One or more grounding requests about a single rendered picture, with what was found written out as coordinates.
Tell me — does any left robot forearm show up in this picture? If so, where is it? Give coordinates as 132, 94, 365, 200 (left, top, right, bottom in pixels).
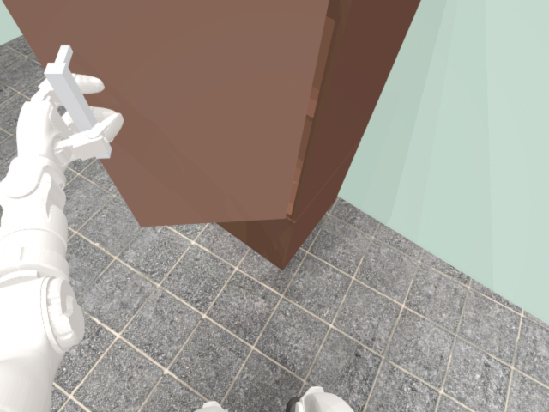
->
0, 155, 69, 288

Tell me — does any robot left hand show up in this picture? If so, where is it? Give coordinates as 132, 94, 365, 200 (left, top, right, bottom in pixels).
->
16, 73, 124, 173

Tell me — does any robot right shin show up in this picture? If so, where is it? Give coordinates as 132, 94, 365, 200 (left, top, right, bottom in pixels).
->
302, 386, 324, 398

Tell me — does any handle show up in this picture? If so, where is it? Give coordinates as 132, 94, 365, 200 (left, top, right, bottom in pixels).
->
44, 45, 112, 159

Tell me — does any cupboard door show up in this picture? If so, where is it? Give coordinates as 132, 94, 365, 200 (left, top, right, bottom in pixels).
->
2, 0, 329, 227

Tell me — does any robot left shin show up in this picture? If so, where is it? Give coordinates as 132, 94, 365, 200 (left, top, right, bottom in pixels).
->
202, 401, 221, 408

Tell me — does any left robot upper arm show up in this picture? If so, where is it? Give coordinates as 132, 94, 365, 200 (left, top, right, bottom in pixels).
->
0, 276, 85, 412

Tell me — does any robot shin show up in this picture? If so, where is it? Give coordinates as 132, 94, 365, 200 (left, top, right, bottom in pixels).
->
202, 401, 221, 408
302, 386, 324, 398

